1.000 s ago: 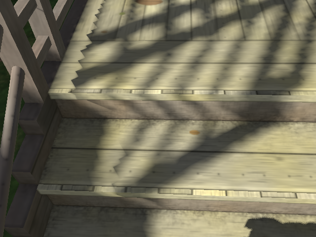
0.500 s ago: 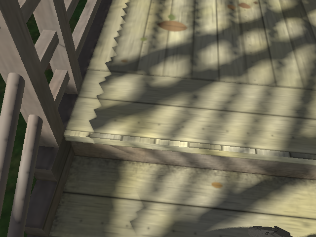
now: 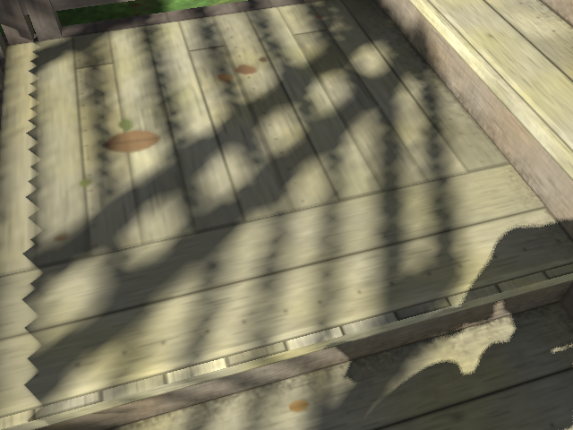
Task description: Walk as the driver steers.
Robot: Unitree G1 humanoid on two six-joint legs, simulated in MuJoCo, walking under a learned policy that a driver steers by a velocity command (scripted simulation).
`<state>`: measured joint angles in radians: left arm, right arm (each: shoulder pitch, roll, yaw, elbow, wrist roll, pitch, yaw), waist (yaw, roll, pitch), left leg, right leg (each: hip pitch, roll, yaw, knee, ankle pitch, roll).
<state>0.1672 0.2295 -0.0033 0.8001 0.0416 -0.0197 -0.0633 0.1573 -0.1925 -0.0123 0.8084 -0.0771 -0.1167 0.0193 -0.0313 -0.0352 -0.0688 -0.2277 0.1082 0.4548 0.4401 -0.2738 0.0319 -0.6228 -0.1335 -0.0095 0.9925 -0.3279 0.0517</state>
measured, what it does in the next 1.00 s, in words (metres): walks ahead, turning right: right foot, then left foot 0.15 m higher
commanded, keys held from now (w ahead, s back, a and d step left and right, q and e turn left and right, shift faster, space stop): e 0.34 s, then w+e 0.30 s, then e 0.36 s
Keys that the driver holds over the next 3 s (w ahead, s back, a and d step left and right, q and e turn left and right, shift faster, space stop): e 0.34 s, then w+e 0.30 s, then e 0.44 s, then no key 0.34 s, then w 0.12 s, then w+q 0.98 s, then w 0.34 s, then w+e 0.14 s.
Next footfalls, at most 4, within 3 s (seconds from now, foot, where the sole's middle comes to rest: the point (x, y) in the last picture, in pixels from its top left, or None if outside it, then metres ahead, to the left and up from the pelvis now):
0.08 right None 0.06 -0.16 -0.77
0.54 left None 0.13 0.16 -0.62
0.84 right None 0.05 0.01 -0.77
1.20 left None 0.30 0.11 -0.61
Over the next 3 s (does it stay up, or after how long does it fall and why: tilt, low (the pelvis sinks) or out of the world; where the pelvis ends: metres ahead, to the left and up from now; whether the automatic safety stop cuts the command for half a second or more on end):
stays up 0.67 -0.36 0.18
